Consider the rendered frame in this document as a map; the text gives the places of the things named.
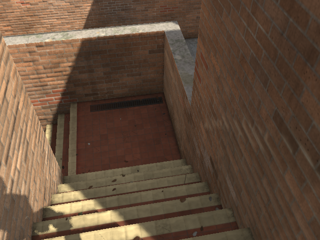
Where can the stairs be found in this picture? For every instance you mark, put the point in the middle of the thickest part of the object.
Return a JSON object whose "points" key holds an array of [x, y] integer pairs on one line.
{"points": [[58, 137], [156, 201]]}

